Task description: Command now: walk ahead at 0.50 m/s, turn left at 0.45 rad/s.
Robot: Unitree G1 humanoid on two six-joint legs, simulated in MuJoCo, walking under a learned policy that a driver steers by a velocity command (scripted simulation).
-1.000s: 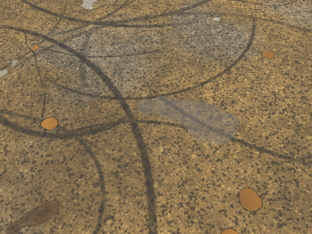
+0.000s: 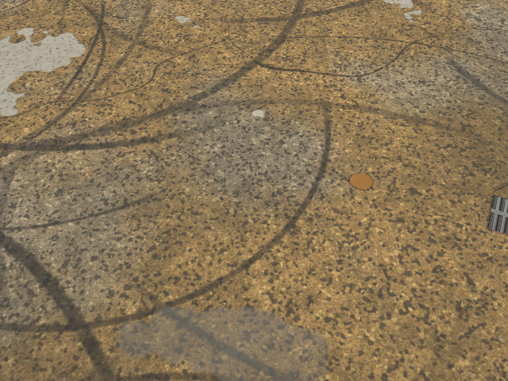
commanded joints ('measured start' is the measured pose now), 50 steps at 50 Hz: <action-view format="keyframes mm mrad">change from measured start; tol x32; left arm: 1 -89 143 35 -66 -4 -20 14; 50 -86 208 34 -153 -28 41 9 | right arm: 1 -27 -9 5 -61 -4 -7 19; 50 36 -70 3 -156 -44 -26 -40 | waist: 1 -27 -96 41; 13 -82 267 -340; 33 -137 15 60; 40 -7 -350 -359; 50 -65 -97 -120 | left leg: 1 34 22 -2 -154 160 7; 8 54 -38 103 -323 10 89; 11 528 -179 170 -389 -14 173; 13 1039 203 -737 -620 -253 447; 21 499 51 -275 -756 185 307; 32 691 104 -91 -772 171 217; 38 700 51 58 -297 797 118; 40 69 -220 20 323 -410 4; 50 127 -97 -12 -31 -138 -78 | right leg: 1 -53 -265 59 -167 232 -145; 11 44 -244 -90 450 760 -26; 13 -597 36 112 1093 -400 81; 14 -703 -12 263 1130 -363 53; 28 -493 -96 183 346 377 65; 35 -574 -50 174 256 166 -40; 38 -137 34 131 243 171 -112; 40 435 -340 925 117 92 -366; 50 -135 -138 428 63 784 -240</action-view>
